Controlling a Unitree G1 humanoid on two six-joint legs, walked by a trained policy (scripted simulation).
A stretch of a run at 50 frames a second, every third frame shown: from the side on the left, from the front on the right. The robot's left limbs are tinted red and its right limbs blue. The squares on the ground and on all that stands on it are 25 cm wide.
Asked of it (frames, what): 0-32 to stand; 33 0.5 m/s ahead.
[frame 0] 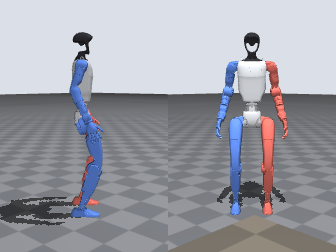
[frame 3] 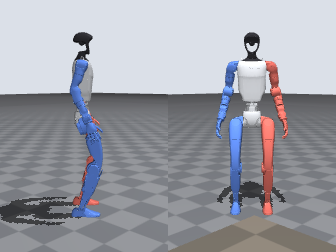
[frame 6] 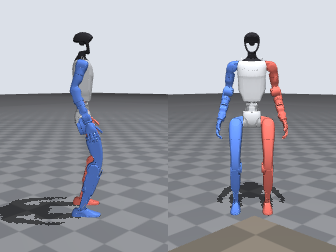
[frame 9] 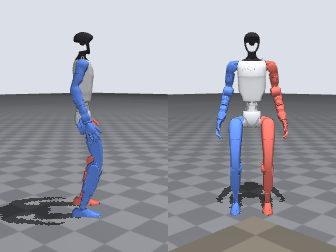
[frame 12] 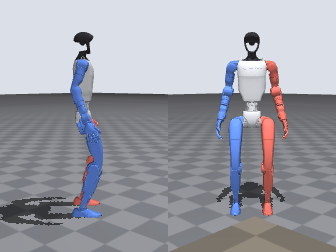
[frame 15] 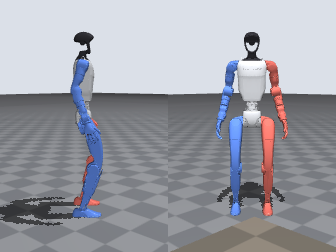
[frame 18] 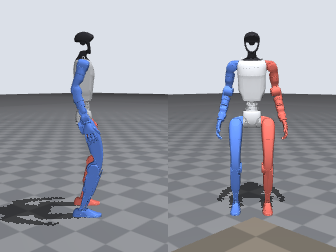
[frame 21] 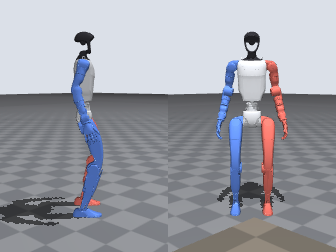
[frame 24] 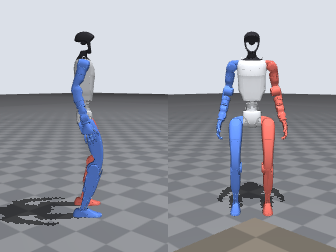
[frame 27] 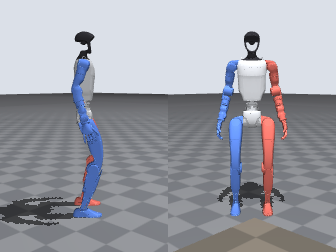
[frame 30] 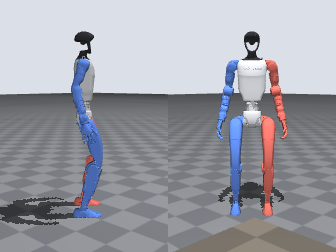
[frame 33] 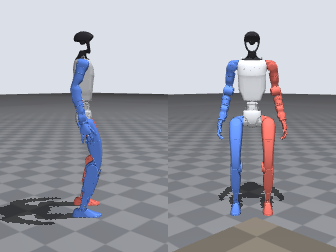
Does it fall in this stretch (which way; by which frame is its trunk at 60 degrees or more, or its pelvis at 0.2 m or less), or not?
no
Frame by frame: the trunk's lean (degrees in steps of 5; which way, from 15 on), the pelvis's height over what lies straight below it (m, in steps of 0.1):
0: 0, 0.8
3: 0, 0.8
6: 0, 0.8
9: 0, 0.8
12: 0, 0.8
15: 0, 0.8
18: 0, 0.8
21: 0, 0.8
24: 0, 0.8
27: 0, 0.8
30: 0, 0.8
33: 0, 0.8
